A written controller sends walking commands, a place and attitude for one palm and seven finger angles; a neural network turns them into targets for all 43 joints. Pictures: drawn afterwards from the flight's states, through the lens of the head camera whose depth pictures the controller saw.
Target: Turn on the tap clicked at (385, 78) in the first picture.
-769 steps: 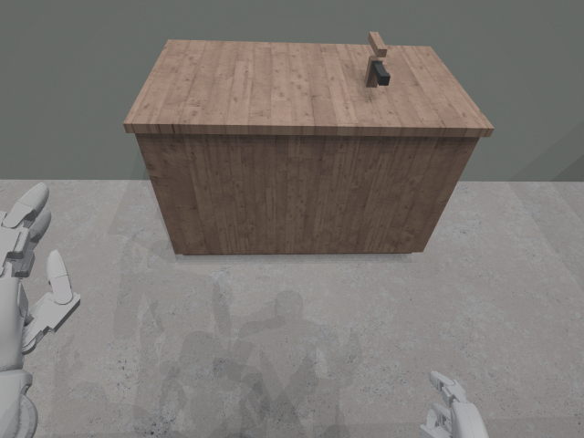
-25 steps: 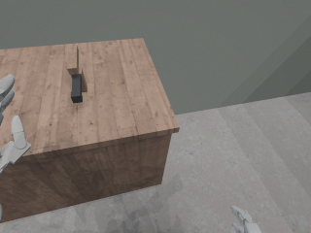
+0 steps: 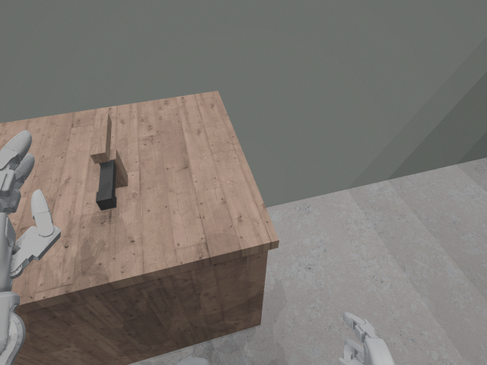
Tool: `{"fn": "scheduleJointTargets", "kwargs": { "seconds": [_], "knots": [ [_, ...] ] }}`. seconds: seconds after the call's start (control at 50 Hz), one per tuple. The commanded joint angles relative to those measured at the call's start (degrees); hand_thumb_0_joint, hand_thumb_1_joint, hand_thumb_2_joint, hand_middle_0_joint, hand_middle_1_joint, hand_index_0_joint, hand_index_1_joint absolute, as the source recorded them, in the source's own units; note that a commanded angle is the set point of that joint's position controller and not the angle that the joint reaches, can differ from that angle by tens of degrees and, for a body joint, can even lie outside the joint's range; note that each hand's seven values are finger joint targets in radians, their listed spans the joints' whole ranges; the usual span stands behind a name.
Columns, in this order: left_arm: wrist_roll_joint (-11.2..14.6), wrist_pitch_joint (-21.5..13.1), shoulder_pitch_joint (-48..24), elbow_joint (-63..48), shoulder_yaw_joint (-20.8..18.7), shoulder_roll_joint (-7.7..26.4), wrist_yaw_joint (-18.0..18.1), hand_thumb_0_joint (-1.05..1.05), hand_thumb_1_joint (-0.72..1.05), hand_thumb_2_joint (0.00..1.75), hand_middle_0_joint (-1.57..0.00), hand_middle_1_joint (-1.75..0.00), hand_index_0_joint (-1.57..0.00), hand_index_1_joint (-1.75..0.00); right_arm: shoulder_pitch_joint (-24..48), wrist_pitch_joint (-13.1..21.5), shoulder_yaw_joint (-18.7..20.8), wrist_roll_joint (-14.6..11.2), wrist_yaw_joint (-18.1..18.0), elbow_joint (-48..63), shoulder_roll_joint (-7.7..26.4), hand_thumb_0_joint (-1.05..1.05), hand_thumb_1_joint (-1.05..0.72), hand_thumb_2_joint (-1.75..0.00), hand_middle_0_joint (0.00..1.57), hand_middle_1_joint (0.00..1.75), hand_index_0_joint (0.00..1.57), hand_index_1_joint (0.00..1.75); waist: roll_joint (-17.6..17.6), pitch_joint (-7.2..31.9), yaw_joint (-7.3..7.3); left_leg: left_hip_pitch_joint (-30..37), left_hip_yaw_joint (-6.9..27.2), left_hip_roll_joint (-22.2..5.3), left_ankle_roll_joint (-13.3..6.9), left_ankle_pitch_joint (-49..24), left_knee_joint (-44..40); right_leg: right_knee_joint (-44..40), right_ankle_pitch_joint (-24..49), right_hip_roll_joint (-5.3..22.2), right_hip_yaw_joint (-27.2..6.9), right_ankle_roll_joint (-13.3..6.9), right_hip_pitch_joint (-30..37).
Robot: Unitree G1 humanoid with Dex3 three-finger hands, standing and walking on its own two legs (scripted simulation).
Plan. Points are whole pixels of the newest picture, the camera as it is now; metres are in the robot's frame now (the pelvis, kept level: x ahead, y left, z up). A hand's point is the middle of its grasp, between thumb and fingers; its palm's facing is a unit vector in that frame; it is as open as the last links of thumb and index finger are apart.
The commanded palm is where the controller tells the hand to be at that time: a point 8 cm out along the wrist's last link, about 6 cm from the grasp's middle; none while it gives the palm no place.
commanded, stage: come to a stop and stand still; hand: left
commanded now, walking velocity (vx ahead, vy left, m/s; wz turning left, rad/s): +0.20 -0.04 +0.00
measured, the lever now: (106, 199) +0.39 +0.30 +0.04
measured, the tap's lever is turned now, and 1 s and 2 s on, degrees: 0 0 0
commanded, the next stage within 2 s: none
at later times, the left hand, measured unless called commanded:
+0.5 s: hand (73, 205) +0.25 +0.23 +0.20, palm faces +0.37 -0.83 -0.42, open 7.4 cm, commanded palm +0.21 +0.27 +0.20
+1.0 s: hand out of the picture +0.21 +0.32 +0.18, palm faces +0.31 -0.85 -0.43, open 7.4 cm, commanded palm +0.15 +0.35 +0.20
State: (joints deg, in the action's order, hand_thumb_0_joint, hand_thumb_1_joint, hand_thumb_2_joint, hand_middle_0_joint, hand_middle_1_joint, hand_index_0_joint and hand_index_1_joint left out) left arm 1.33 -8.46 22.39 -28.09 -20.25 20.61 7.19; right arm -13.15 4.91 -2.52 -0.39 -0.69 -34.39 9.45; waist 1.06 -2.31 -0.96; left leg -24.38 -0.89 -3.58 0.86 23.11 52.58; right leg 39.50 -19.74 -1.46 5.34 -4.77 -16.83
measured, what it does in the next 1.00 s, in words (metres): steps on the spot: left foot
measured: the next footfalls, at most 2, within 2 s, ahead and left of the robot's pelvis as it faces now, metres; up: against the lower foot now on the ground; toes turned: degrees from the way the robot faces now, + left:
left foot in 0.20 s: +0.12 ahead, +0.13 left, +0.00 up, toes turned +1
left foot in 1.54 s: +0.00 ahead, +0.26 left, +0.00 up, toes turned -5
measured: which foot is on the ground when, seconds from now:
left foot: up 0.00-0.18, down 0.20-1.00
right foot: down 0.00-1.00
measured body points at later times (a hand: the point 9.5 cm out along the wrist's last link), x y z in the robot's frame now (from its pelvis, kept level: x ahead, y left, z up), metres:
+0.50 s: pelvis +0.04 +0.00 +0.02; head +0.04 -0.01 +0.47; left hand +0.23 +0.27 +0.22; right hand +0.23 -0.23 -0.05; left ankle +0.08 +0.13 -0.72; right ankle +0.02 -0.07 -0.72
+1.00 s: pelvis -0.03 +0.08 +0.02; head +0.00 +0.11 +0.46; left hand +0.19 +0.37 +0.21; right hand +0.11 -0.16 -0.05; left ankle +0.07 +0.13 -0.72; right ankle +0.00 -0.07 -0.71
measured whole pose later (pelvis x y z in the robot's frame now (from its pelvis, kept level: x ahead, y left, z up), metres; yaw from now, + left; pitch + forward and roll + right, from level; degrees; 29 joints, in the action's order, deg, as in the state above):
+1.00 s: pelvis -0.03 +0.08 +0.02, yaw -3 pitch -3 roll -3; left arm 1.6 -13.1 22.8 -26.9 -22.9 26.3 4.8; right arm -15.2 6.7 -0.3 -0.2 -2.4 -32.7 10.9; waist -1.7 -5.7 -1.0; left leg -18.5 -3.2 0.6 -4.6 7.1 28.0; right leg 31.6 -20.0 -1.1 1.0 -0.9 -14.5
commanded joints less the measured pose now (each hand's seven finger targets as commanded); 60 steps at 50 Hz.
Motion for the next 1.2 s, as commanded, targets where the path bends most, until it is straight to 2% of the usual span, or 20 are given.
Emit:
{"fn": "scheduleJointTargets", "kwargs": {
  "seconds": [0.0,0.06,0.14,0.18,0.22,0.26,0.36,0.44,0.54,0.56,0.58,0.6,0.62,0.64,0.68,0.76,0.82,0.94,1.12,1.18],
  "knots": [
    [0.0,-4.2,-5.5,-12.5,-8.6,13.4,1.9,0.0,0.9,0.9,-0.2,-0.3,-0.2,-0.3,7.2,3.9,3.0,-0.5,-0.8,7.7,7.7,0.0,-0.9,-0.9,0.2,0.3,0.2,0.3,-3.9,2.3,0.48,-13.6,1.1,-0.9,0.3,1.1,10.4,-22.6,17.6,19.3,-26.5,-9.7,8.8],
    [0.3,-5.9,-2.2,-9.8,-9.4,12.1,2.8,0.0,0.9,0.9,-0.2,-0.3,-0.2,-0.3,6.6,3.3,2.6,0.4,-1.4,7.2,6.1,0.0,-0.9,-0.9,0.2,0.3,0.2,0.3,-5.7,7.1,-0.39,-2.7,-3.2,0.4,-0.8,-3.2,-8.8,-17.0,33.9,14.6,-13.6,-6.1,11.7],
    [1.3,-5.9,-1.3,-10.9,-7.2,9.5,2.7,0.0,0.9,0.9,-0.2,-0.3,-0.2,-0.3,7.0,4.7,3.9,0.5,-2.0,7.4,7.1,0.0,-0.9,-0.9,0.2,0.3,0.2,0.3,-1.7,13.5,0.04,19.0,-3.5,1.8,-2.5,-25.2,-29.0,-8.0,36.3,9.3,-8.1,1.4,11.2],
    [0.8,-5.6,-2.2,-15.2,-6.5,10.2,2.8,0.0,0.9,0.9,-0.2,-0.3,-0.2,-0.3,6.9,4.6,5.3,-0.5,-1.9,8.7,9.2,0.0,-0.9,-0.9,0.2,0.3,0.2,0.3,4.3,16.3,-0.45,28.5,5.5,-7.8,-6.4,-47.3,-25.4,-2.2,22.6,5.8,-6.7,5.3,2.7],
    [0.6,-4.3,1.7,-12.3,-5.2,8.7,2.5,0.0,0.9,0.9,-0.2,-0.3,-0.2,-0.3,7.2,4.3,5.2,-0.5,-1.9,9.2,8.8,0.0,-0.9,-0.9,0.2,0.3,0.2,0.3,6.8,11.9,-0.9,25.8,8.4,-11.2,-7.8,-51.9,-27.8,-4.3,2.0,3.8,-6.4,4.8,-0.7],
    [-0.1,-3.5,0.8,-14.4,-6.3,10.6,2.3,0.0,0.9,0.9,-0.2,-0.3,-0.2,-0.3,7.4,4.0,4.1,0.1,-1.9,9.2,8.3,0.0,-0.9,-0.9,0.2,0.3,0.2,0.3,9.1,7.9,-0.35,16.8,7.1,-10.0,-5.6,-44.4,-28.4,-13.2,6.0,4.3,-5.3,4.2,5.2],
    [2.1,-2.5,4.6,-12.4,-7.6,10.0,2.6,0.0,0.9,0.9,-0.2,-0.3,-0.2,-0.3,6.4,2.7,4.5,-0.7,-2.6,9.8,8.6,0.0,-0.9,-0.9,0.2,0.3,0.2,0.3,-4.1,11.5,0.85,12.6,0.2,-0.2,-0.8,-27.7,-19.0,-16.9,41.5,11.0,-12.5,0.3,10.5],
    [2.8,-1.9,4.3,-11.7,-8.0,10.5,2.2,0.0,0.9,0.9,-0.2,-0.3,-0.2,-0.3,7.7,1.5,3.7,-0.6,-3.3,10.4,8.0,0.0,-0.9,-0.9,0.2,0.3,0.2,0.3,0.3,12.0,0.27,14.5,1.3,-2.0,-1.5,-28.6,-23.8,-16.7,33.4,8.9,-11.1,3.1,8.8],
    [2.4,-0.1,-0.3,-9.4,-4.1,8.7,1.9,0.0,0.9,0.9,-0.2,-0.3,-0.2,-0.3,8.3,1.4,3.8,-0.5,-4.0,10.1,8.5,0.0,-0.9,-0.9,0.2,0.3,0.2,0.3,-3.0,9.3,0.32,15.5,1.6,-1.3,-1.8,-22.4,-24.0,-20.1,25.0,8.2,-11.7,4.1,5.1],
    [-5.1,-6.9,-56.4,-17.5,-35.7,51.5,1.1,0.0,0.9,0.9,-0.2,-0.3,-0.2,-0.3,0.0,5.1,7.3,1.2,-4.1,9.6,11.1,0.0,-0.9,-0.9,0.2,0.3,0.2,0.3,-14.1,-7.4,-0.94,6.9,-5.7,1.8,-1.7,-18.1,-17.5,-29.5,40.7,7.9,-12.9,12.6,-6.5],
    [-1.4,-4.9,-25.8,13.3,-14.0,19.5,-1.7,0.0,0.9,0.9,-0.2,-0.3,-0.2,-0.3,4.4,5.0,4.6,0.3,-3.2,6.4,5.6,0.0,-0.9,-0.9,0.2,0.3,0.2,0.3,-12.0,5.7,-1.37,10.1,-1.2,6.6,-2.4,-18.0,-19.9,-20.6,42.5,10.9,-15.3,5.6,2.8],
    [1.1,-4.7,-19.4,3.8,-10.2,15.0,-0.6,0.0,0.9,0.9,-0.2,-0.3,-0.2,-0.3,7.4,3.9,5.8,-1.2,-2.3,8.8,7.9,0.0,-0.9,-0.9,0.2,0.3,0.2,0.3,-0.9,4.7,-2.08,13.2,-1.3,3.4,-1.9,-21.6,-23.0,-18.2,43.4,11.3,-16.2,5.8,4.3],
    [1.0,-4.6,-17.1,6.9,-4.8,9.2,-1.1,0.0,0.9,0.9,-0.2,-0.3,-0.2,-0.3,5.0,4.4,6.1,-1.3,-2.4,9.1,8.8,0.0,-0.9,-0.9,0.2,0.3,0.2,0.3,1.5,7.6,-1.66,16.4,-2.3,1.7,-2.3,-22.3,-24.3,-16.4,39.8,10.2,-15.8,5.9,5.5],
    [1.5,-5.6,-15.7,-0.7,-2.1,8.1,-1.5,0.0,0.9,0.9,-0.2,-0.3,-0.2,-0.3,5.4,4.7,5.9,-1.2,-1.8,9.6,9.4,0.0,-0.9,-0.9,0.2,0.3,0.2,0.3,6.8,10.7,-1.85,18.4,-0.5,0.7,-3.5,-25.2,-25.9,-14.5,35.3,8.7,-13.5,7.5,7.3],
    [1.7,-5.9,-9.2,-6.4,0.6,5.7,-1.7,0.0,0.9,0.9,-0.2,-0.3,-0.2,-0.3,6.5,4.6,5.9,-1.4,0.1,10.8,9.6,0.0,-0.9,-0.9,0.2,0.3,0.2,0.3,4.0,11.6,-2.39,15.5,1.0,-1.3,-4.6,-24.8,-25.2,-14.9,22.0,7.2,-12.6,9.5,8.3],
    [1.6,-6.6,-2.2,-13.5,-5.1,11.6,-1.0,0.0,0.9,0.9,-0.2,-0.3,-0.2,-0.3,7.7,4.7,5.5,-0.7,0.1,12.4,9.4,0.0,-0.9,-0.9,0.2,0.3,0.2,0.3,-6.8,7.8,-1.49,12.2,2.3,1.0,-2.7,-7.2,-25.3,-23.4,-2.9,8.5,-14.0,4.5,1.9],
    [2.3,-7.3,0.2,-13.6,-12.1,16.4,-0.3,0.0,0.9,0.9,-0.2,-0.3,-0.2,-0.3,7.5,4.1,5.0,-0.3,-1.7,12.2,9.0,0.0,-0.9,-0.9,0.2,0.3,0.2,0.3,-6.1,4.7,-0.37,15.1,2.8,1.9,-2.1,-1.7,-24.0,-25.7,-16.6,9.5,-13.3,0.5,-7.6],
    [0.5,-9.4,-9.6,-11.2,-11.6,14.7,-0.5,0.0,0.9,0.9,-0.2,-0.3,-0.2,-0.3,5.9,5.9,4.9,0.0,-2.2,11.2,9.5,0.0,-0.9,-0.9,0.2,0.3,0.2,0.3,12.9,3.6,-1.01,-2.1,14.7,-7.1,-5.1,17.7,-45.8,-3.2,-2.5,-0.7,-3.8,3.5,10.5],
    [-0.8,-7.7,-5.0,-11.8,-4.1,9.0,-2.1,0.0,0.9,0.9,-0.2,-0.3,-0.2,-0.3,3.9,6.6,5.8,0.1,0.9,9.6,10.3,0.0,-0.9,-0.9,0.2,0.3,0.2,0.3,6.1,8.4,-0.57,10.5,9.8,-2.4,3.3,8.5,-40.2,-19.4,-0.2,-0.9,-3.5,1.5,9.7],
    [-0.8,-6.5,-4.1,-9.5,-6.5,10.3,-1.6,0.0,0.9,0.9,-0.2,-0.3,-0.2,-0.3,4.1,5.2,6.4,-0.1,0.3,9.3,10.2,0.0,-0.9,-0.9,0.2,0.3,0.2,0.3,0.5,6.2,-0.28,12.0,7.0,-0.5,2.1,9.2,-35.2,-17.9,-3.5,0.8,-4.3,0.3,3.6]
  ]
}}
